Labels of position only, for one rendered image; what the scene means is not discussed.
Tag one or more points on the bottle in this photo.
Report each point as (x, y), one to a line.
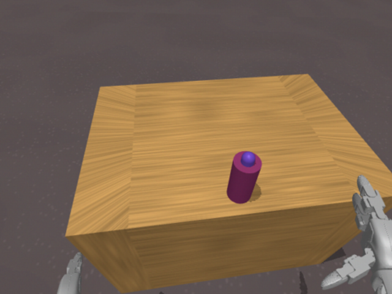
(243, 176)

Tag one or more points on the right robot hand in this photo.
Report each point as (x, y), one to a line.
(376, 239)

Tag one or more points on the right robot arm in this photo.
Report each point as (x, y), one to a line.
(381, 281)

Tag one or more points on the left robot hand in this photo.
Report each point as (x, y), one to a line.
(71, 282)

